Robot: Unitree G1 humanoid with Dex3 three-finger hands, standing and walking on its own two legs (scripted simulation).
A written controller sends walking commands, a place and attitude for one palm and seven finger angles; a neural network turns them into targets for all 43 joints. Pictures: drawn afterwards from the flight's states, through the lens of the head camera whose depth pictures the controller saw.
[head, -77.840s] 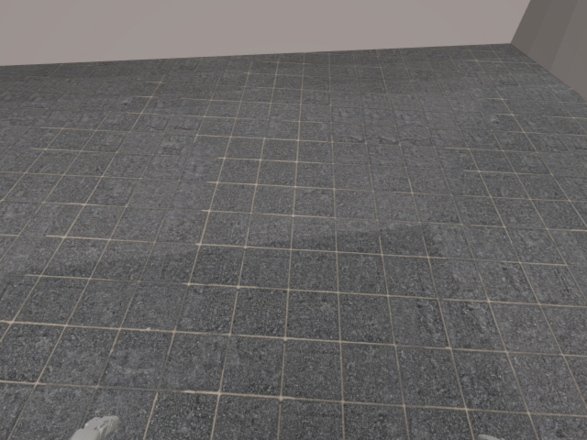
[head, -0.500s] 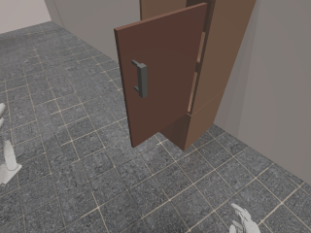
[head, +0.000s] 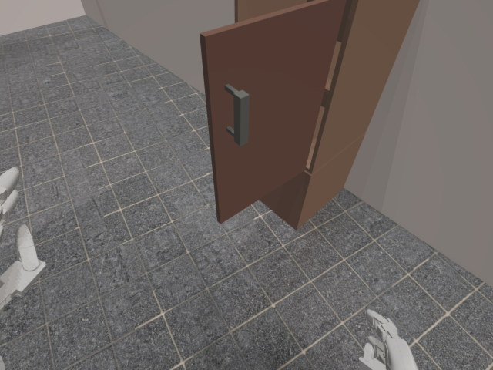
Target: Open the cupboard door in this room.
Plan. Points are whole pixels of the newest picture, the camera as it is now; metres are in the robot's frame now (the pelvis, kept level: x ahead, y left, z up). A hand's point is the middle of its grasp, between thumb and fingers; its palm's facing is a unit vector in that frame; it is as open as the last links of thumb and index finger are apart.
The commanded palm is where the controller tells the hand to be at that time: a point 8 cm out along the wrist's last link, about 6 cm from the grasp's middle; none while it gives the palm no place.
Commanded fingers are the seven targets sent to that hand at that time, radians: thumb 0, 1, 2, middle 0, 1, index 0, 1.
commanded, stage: stop stepping back and stand still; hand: left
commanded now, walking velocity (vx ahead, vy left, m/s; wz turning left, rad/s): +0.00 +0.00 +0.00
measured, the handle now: (235, 115) +0.60 +0.07 +0.08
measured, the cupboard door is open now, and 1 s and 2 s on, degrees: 86 86 86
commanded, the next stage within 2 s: let the arm hang, fingers relaxed in 0.02 s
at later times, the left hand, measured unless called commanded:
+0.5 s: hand out of the picture +0.03 +0.17 -0.18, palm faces +0.01 -0.98 -0.18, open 7.2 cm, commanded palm none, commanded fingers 0.00 0.90 0.90 -0.20 -0.30 -0.20 -0.30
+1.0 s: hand out of the picture +0.08 +0.24 -0.14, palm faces +0.06 -0.93 -0.36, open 7.4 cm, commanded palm none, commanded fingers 0.00 0.90 0.90 -0.20 -0.30 -0.20 -0.30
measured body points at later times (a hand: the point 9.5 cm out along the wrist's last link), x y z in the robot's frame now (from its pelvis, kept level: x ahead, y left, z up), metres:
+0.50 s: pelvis -0.01 -0.02 -0.01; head +0.03 -0.01 +0.44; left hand +0.03 +0.22 -0.16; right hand +0.03 -0.29 -0.15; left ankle +0.02 +0.11 -0.74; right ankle +0.06 -0.12 -0.74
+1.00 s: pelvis +0.01 -0.02 +0.00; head +0.03 -0.04 +0.45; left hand +0.08 +0.29 -0.12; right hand +0.08 -0.28 -0.16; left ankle +0.02 +0.11 -0.74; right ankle +0.06 -0.12 -0.74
